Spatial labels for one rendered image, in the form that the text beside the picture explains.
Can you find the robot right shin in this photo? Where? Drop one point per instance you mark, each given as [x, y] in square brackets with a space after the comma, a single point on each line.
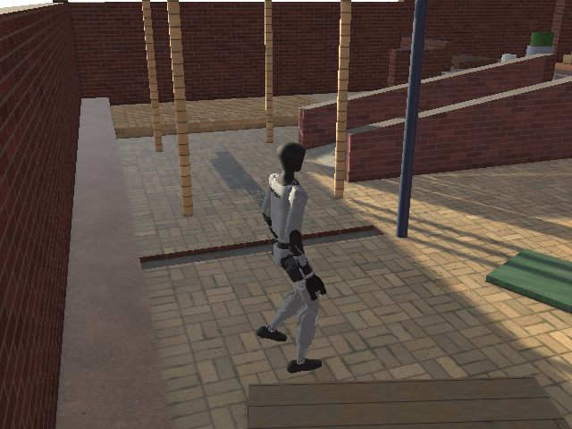
[304, 335]

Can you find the robot left upper arm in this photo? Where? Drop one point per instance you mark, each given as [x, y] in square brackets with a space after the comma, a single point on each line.
[266, 207]

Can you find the right robot hand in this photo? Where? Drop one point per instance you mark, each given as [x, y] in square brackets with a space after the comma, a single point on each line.
[314, 284]

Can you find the robot right forearm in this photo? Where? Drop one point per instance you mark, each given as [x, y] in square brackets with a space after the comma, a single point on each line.
[301, 262]

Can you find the right robot thigh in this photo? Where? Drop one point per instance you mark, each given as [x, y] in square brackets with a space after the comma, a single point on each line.
[295, 275]

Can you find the robot right upper arm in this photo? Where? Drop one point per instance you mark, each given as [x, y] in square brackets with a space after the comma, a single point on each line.
[298, 199]

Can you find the robot left forearm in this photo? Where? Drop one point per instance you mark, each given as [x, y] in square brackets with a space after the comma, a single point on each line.
[269, 223]

